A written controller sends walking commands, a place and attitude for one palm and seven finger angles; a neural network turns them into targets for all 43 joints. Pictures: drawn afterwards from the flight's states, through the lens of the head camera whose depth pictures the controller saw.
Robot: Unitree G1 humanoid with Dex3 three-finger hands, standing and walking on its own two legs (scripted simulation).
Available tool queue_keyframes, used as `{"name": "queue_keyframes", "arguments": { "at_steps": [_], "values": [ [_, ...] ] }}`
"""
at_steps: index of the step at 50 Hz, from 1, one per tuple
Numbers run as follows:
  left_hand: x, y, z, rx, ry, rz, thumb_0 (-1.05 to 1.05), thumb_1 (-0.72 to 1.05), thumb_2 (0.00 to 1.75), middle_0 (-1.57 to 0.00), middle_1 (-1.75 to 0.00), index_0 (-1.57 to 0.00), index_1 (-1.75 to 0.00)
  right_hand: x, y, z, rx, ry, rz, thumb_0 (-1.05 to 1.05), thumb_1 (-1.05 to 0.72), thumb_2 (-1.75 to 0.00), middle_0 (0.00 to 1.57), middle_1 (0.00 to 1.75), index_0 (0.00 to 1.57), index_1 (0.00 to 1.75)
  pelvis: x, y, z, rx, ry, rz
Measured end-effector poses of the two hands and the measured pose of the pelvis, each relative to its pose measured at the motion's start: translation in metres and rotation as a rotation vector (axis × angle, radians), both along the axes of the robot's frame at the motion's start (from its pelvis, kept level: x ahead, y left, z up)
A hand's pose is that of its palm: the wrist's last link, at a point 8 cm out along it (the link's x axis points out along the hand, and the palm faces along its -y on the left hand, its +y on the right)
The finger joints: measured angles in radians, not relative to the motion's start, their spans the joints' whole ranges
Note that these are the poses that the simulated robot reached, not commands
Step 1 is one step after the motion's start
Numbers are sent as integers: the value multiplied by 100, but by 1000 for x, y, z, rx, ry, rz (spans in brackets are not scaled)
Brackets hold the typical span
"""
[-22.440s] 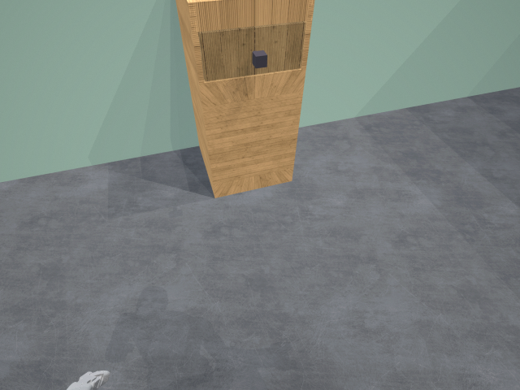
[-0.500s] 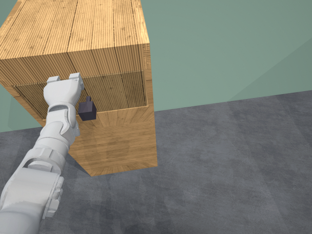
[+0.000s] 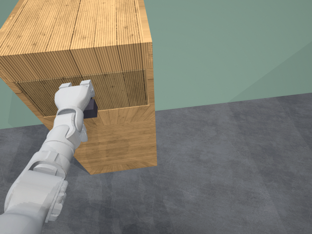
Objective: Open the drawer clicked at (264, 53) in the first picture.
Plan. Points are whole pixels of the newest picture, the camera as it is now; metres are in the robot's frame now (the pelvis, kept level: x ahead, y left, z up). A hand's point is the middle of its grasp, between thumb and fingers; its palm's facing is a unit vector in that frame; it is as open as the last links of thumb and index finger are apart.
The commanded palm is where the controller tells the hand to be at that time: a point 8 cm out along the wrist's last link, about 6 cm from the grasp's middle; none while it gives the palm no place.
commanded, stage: lower the fingers behind the handle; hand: left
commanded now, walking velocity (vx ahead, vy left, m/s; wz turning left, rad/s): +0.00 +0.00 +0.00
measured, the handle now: (89, 104) +0.51 +0.22 -0.01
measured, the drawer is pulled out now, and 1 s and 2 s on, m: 0.00 0.00 0.00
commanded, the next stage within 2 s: close the thumb around the handle in 1.32 s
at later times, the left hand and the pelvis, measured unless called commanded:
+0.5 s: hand (83, 112) +0.46 +0.22 +0.01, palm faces -0.06 -0.03 -1.00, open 13.9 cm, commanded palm +0.43 +0.22 +0.06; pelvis +0.00 +0.01 -0.01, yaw +0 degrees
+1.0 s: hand (87, 118) +0.46 +0.22 -0.02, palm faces -0.05 -0.02 -1.00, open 13.9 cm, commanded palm +0.44 +0.22 +0.03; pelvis -0.01 +0.01 -0.03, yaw -1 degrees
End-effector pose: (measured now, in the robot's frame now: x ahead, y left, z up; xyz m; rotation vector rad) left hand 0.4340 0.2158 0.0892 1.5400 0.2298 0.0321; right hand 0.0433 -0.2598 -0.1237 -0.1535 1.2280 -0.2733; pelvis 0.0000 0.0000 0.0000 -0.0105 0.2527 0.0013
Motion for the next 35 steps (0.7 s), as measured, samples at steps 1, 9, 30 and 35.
{"name": "queue_keyframes", "arguments": {
  "at_steps": [1,9,30,35],
  "values": [
    [-1,-3,-2,-15,-1,-31,0,-49,30,-31,-120,-32,-120,-1,-1,1,-10,2,-1,1,-91,-90,20,30,20,30,0,0,0,-1,-1,2],
    [1,-6,-2,0,-164,-120,0,-49,30,-32,-120,-32,-120,-8,-10,-1,-52,7,1,1,-91,-90,20,30,20,30,-4,1,-9,-7,34,5],
    [3,0,-31,-12,-95,-93,0,-49,30,-31,-120,-30,-119,-28,2,-8,-35,45,-19,1,-91,-90,20,30,20,30,-6,9,-16,-17,71,-7],
    [3,0,-40,3,-131,-75,0,-49,30,-31,-120,-29,-119,-32,5,-14,-26,60,-14,1,-91,-90,20,30,20,30,-9,12,-20,-18,90,-9]
  ]
}}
